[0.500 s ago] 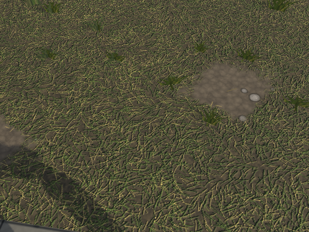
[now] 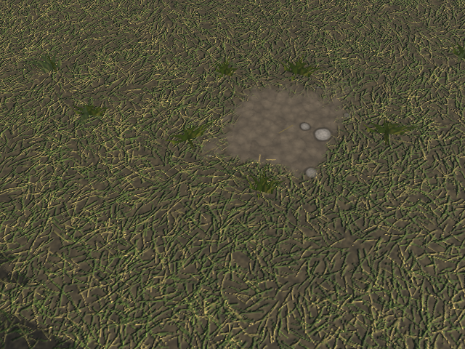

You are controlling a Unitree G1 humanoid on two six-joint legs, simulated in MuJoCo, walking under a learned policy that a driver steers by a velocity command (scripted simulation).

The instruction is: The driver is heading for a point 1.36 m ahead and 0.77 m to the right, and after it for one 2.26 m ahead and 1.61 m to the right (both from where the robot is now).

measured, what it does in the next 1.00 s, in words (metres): walks ahead, turning right: left foot, then right foot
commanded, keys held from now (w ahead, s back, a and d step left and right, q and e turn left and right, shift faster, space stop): e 0.34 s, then w+e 0.66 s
